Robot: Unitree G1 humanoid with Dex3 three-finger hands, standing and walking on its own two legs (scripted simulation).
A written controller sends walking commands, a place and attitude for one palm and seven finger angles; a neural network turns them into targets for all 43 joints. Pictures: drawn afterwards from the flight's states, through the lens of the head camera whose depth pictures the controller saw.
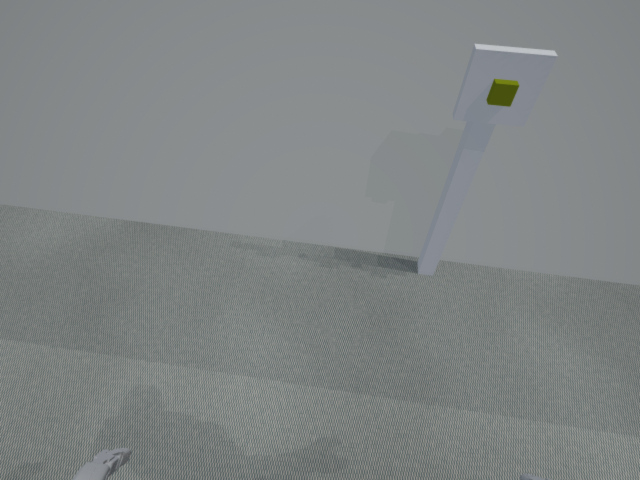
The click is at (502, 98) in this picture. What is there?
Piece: button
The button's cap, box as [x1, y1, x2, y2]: [487, 79, 518, 106]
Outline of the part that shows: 494,79 487,97 488,104 509,106 518,87 517,81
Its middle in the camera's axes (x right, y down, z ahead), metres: +0.44 -0.35 +0.93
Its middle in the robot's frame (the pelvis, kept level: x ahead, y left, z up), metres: +0.95 -0.39 +0.03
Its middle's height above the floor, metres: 0.80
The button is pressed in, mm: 0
